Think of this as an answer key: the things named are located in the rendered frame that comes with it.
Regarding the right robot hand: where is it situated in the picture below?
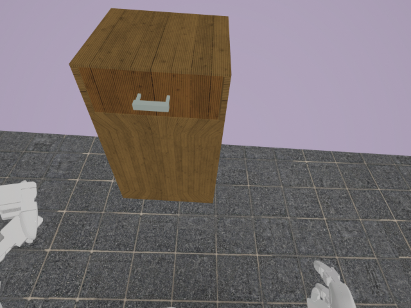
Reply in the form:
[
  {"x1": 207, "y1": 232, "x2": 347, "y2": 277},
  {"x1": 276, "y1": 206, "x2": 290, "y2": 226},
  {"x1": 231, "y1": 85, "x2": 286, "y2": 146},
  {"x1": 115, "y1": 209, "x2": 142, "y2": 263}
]
[{"x1": 307, "y1": 261, "x2": 356, "y2": 308}]

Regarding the drawer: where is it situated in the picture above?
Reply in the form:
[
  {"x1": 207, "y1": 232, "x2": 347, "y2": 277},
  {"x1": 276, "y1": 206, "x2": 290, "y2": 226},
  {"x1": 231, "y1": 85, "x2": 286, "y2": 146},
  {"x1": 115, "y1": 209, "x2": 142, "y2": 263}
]
[{"x1": 78, "y1": 67, "x2": 223, "y2": 120}]

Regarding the handle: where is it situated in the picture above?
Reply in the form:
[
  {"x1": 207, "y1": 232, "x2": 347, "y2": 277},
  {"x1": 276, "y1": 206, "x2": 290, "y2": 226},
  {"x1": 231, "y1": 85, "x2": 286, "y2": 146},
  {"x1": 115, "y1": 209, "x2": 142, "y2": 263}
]
[{"x1": 132, "y1": 93, "x2": 170, "y2": 112}]

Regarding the cabinet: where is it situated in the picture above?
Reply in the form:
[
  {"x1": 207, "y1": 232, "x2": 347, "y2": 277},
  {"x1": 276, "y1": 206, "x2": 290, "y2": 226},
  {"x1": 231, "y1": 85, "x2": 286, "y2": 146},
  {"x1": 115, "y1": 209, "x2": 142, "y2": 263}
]
[{"x1": 69, "y1": 8, "x2": 231, "y2": 203}]

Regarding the left robot hand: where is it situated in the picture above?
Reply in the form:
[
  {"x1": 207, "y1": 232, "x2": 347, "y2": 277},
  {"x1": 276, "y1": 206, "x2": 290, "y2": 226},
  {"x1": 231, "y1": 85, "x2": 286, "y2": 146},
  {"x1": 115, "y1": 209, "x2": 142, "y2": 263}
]
[{"x1": 0, "y1": 180, "x2": 43, "y2": 262}]

